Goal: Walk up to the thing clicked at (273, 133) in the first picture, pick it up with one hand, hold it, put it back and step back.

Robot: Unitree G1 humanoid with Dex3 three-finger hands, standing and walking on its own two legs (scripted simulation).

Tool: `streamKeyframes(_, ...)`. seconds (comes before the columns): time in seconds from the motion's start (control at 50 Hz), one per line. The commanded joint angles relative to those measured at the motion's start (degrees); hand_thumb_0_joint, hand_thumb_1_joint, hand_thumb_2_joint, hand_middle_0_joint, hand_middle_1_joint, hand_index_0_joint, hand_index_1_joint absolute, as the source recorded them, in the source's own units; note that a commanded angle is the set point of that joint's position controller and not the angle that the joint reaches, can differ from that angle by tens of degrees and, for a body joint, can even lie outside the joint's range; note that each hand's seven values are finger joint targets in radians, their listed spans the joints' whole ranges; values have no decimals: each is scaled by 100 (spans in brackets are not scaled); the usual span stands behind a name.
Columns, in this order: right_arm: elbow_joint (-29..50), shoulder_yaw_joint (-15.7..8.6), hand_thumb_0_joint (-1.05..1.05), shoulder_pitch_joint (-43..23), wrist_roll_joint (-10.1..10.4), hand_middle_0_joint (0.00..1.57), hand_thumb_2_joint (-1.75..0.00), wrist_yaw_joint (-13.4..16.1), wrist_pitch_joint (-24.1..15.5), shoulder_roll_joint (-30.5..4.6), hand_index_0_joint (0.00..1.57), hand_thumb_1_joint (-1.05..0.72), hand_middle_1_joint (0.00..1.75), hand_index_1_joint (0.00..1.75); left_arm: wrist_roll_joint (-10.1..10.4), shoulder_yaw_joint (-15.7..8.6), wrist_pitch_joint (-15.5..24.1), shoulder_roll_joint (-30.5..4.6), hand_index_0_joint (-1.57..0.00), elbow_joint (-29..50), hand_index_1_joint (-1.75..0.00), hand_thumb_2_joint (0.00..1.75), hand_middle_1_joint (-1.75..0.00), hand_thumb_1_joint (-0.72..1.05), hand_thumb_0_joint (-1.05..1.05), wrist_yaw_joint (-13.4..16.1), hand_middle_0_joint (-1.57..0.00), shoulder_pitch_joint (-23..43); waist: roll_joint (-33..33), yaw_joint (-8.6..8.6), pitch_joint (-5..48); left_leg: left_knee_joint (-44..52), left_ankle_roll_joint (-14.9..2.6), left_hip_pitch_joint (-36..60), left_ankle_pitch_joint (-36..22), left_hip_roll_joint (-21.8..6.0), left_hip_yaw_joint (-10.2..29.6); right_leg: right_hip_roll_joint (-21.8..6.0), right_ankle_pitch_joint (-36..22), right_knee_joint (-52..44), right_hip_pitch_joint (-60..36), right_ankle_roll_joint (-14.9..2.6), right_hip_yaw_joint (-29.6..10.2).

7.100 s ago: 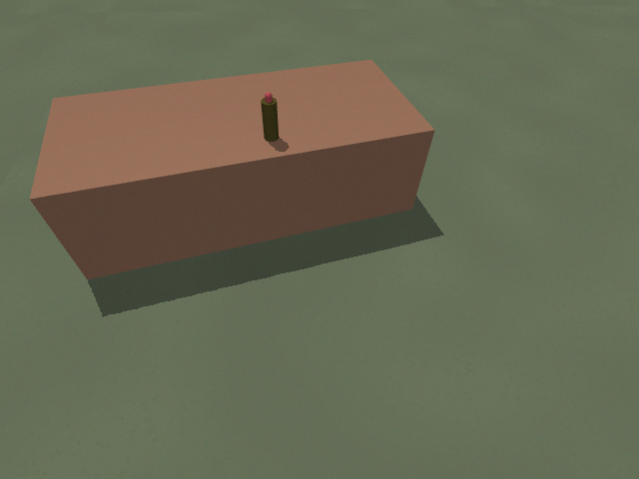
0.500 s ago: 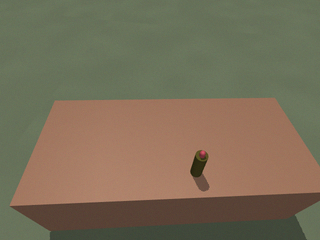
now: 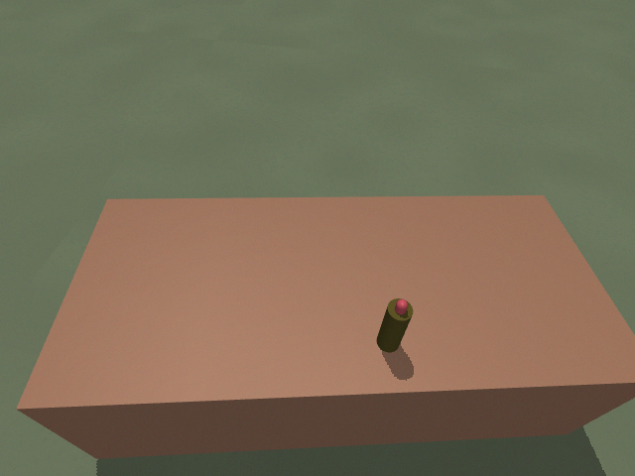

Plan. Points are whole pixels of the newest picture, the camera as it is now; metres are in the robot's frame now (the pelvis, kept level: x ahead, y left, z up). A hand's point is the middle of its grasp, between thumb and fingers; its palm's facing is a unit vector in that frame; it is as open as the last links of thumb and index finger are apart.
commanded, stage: stand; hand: right
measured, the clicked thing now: (394, 323) +0.48 -0.18 -0.28
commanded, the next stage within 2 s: go down in 0.24 s
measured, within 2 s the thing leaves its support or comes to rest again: neither
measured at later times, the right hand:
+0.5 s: hand out of the picture +0.12 -0.24 -0.15, palm faces +0.06 +0.95 -0.32, open 9.1 cm
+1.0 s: hand out of the picture +0.13 -0.26 -0.15, palm faces +0.06 +0.94 -0.33, open 17.2 cm
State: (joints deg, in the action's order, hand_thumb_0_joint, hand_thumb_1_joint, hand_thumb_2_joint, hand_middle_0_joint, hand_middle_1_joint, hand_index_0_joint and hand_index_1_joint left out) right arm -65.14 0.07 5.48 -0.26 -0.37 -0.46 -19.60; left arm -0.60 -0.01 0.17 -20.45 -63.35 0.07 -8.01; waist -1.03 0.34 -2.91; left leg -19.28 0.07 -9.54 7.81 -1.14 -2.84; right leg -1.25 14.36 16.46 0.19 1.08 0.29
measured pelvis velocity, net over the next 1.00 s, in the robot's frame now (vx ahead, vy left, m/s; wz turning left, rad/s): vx -0.02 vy -0.01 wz -0.01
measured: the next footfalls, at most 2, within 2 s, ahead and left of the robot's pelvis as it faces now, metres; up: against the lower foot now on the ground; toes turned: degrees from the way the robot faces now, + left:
none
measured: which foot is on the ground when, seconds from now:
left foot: down 0.00-1.00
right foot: down 0.00-1.00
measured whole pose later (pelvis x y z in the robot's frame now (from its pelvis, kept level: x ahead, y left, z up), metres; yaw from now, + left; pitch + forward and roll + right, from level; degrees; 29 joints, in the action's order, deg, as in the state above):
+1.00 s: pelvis -0.02 -0.01 -0.03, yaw -1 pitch +8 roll +1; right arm -29.9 -5.3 10.4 -0.3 -0.1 16.9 -17.4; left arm 0.2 -6.6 7.5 -16.6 -37.0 3.8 -12.7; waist -1.6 -0.3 2.3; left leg -39.6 0.9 -32.8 14.9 -2.3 -3.2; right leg -0.6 25.0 43.4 26.5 -0.1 -0.8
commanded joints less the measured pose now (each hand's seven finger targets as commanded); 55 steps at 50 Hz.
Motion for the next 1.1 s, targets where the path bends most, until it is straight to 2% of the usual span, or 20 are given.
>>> streamKeyframes(0.0,320,-232,0,-252,-6,20,-90,86,-115,-1242,20,-90,30,30,-12,-216,130,-1166,-20,328,-30,90,-30,90,0,73,-20,93,125,3,420,123,-149,610,-1026,-705,654,-721,-1048,-341,477,-201,-404)
streamKeyframes(0.18,314,-253,0,-243,-5,20,-90,81,-124,-1280,20,-90,30,30,-23,-224,127,-1163,-20,315,-30,90,-30,90,0,53,-20,36,128,8,299,237,-143,588,-666,-689,702,-679,-657,-396,647,-198,-402)
streamKeyframes(0.32,312,-250,0,-240,-11,12,-82,81,-138,-1250,12,-82,22,22,-11,-220,136,-1186,-12,334,-22,82,-22,82,0,65,-12,23,135,-5,503,105,-161,695,-1266,-724,680,-707,-1140,-277,477,-184,-377)
streamKeyframes(0.34,2323,-86,0,-2250,444,4,-74,137,-564,-217,4,-74,14,14,467,-191,776,-326,-4,2345,-14,74,-14,74,0,107,-4,2033,-121,-116,492,-351,-25,-94,-639,-20,75,98,-952,434,1403,-168,94)
streamKeyframes(0.36,2468,-218,0,-1829,399,3,-66,169,-577,-704,3,-66,7,7,484,-237,917,-648,-3,2541,-6,66,-6,66,0,185,-3,2076,134,30,619,-277,15,144,-246,-8,45,84,-682,433,1370,-179,71)
streamKeyframes(0.38,1325,-421,0,-884,357,3,-58,211,-349,-971,3,-58,7,7,482,-428,866,-959,-2,1942,-5,58,-4,58,0,232,-3,1598,382,188,385,-294,39,69,61,-11,21,132,-460,521,1627,-216,98)
streamKeyframes(0.4,1196,-517,0,-765,347,2,-50,162,-222,-1053,3,-50,7,7,488,-542,815,-1003,-2,1687,-5,50,-4,50,0,225,-4,1258,362,82,274,-426,59,-209,116,-60,26,165,-397,704,1757,-201,136)
streamKeyframes(0.44,1422,-827,0,-1022,295,4,-34,248,-8,-1503,4,-34,6,6,498,-939,758,-1334,-3,2141,-4,34,-4,34,0,357,-3,1064,304,-111,1495,-618,79,159,-397,-122,76,194,-721,950,1618,-214,106)
streamKeyframes(0.46,1622,-820,0,-1279,270,5,-26,248,69,-1537,4,-26,5,5,510,-893,766,-1225,-3,2206,-4,26,-4,26,0,402,-3,946,392,-75,1805,-714,84,274,-588,-129,85,194,-857,1047,1650,-210,108)
streamKeyframes(0.5,1130,-767,0,-1033,83,5,-19,117,409,-1296,4,-18,5,5,313,-842,615,-751,-4,1216,-3,18,-4,16,0,376,-3,58,65,-24,1113,-882,-6,-299,-458,-96,96,223,-708,1179,2170,-218,112)
streamKeyframes(0.54,1279,-945,0,-671,-63,5,-15,-27,668,-1287,5,-9,5,5,190,-938,653,-657,-5,1439,-2,13,-4,5,0,292,-4,88,191,-56,1468,-1017,-14,-242,-407,-30,33,221,-586,1282,2189,-229,123)
streamKeyframes(0.56,1657,-977,0,-242,-60,5,-13,-82,831,-1222,5,-4,4,4,218,-1088,711,-949,-6,2582,-2,11,-5,0,0,272,-4,326,410,-126,2192,-1043,-18,121,-604,-26,0,233,-720,1301,1976,-216,137)
streamKeyframes(0.6,2054,-824,0,101,-27,6,-10,-247,1204,-1004,5,5,4,4,259,-953,554,-584,-7,2137,-2,7,-5,-13,0,168,-4,-675,206,-118,1512,-892,-31,-241,-556,4,-40,248,-668,1239,2187,-207,159)
streamKeyframes(0.64,2675,-858,0,-394,-35,5,-9,-279,1462,-1252,5,20,5,5,304,-933,544,-637,-6,2249,-4,7,-5,-21,0,151,-5,-215,-121,-124,1226,-909,-34,-623,-162,2,-57,246,-328,1280,2274,-197,136)
streamKeyframes(0.74,3347,-739,0,-601,-112,3,-6,-141,1586,-950,4,45,6,6,216,-1000,762,-669,-6,2868,-7,4,-6,-50,0,153,-6,367,7,-126,1061,-1153,-72,-1054,546,27,-73,171,310,1456,2765,-197,-17)
streamKeyframes(0.84,4131,-901,0,-270,-87,2,-4,55,1459,-946,3,59,6,6,115,-1054,1065,-734,-6,3614,-7,4,-6,-54,0,325,-6,350,85,-38,1825,-1494,-79,-805,208,-4,-24,134,-179,1790,2645,-161,-126)
streamKeyframes(0.96,4629,-1025,0,314,-45,4,-2,146,1597,-1044,4,56,5,5,60,-1047,1087,-705,-5,3561,-7,4,-6,-54,0,524,-6,-304,-118,-27,2074,-1854,-116,-948,-32,32,-88,99,-700,2021,2621,-66,-201)
streamKeyframes(1.0,4500,-872,0,654,-3,4,-1,123,1768,-805,4,59,5,5,83,-965,1063,-573,-5,3597,-6,4,-6,-54,0,542,-6,-525,-90,-99,1771,-1866,-113,-1127,17,50,-114,93,-699,2032,2788,-57,-203)
streamKeyframes(1.06,4951,-963,0,554,15,3,-2,57,1947,-1014,4,60,5,5,107,-955,1006,-538,-5,3528,-6,4,-6,-54,0,544,-6,-475,-281,-31,1519,-1907,-114,-1310,247,65,-160,96,-435,2005,2971,-36,-229)
streamKeyframes(1.08,4696,-784,0,704,19,3,-2,5,2053,-783,4,59,5,5,127,-998,1003,-563,-5,3635,-6,4,-6,-54,0,529,-6,-550,-169,-165,1366,-1937,-114,-1440,285,86,-186,60,-492,2006,3002,-18,-269)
